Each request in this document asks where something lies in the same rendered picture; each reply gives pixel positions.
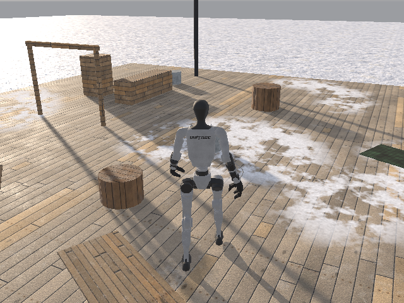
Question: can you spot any left robot upper arm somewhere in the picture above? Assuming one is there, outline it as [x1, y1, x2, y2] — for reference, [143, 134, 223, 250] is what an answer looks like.
[171, 127, 188, 161]

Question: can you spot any left robot forearm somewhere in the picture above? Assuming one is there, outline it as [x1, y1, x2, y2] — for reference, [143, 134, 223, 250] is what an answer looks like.
[170, 152, 178, 170]

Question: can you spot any robot right thigh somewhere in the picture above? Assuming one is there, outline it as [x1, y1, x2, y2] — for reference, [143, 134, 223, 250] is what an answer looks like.
[210, 175, 223, 210]

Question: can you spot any right robot upper arm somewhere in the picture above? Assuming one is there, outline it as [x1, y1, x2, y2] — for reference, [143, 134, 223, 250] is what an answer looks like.
[214, 127, 231, 163]

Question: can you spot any robot right hand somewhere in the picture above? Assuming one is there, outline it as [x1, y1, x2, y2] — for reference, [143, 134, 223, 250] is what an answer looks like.
[229, 181, 243, 199]

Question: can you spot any robot left hand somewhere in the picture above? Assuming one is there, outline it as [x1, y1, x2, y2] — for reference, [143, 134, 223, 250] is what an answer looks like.
[170, 166, 185, 177]

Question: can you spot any right robot forearm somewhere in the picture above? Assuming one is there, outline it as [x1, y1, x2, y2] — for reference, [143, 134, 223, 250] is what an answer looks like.
[225, 153, 241, 184]

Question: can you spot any robot left thigh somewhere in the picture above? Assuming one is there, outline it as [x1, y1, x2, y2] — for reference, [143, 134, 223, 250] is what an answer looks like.
[181, 177, 193, 229]

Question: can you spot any robot thigh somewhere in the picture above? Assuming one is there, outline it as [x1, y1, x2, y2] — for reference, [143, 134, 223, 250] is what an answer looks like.
[210, 175, 223, 210]
[181, 177, 193, 229]

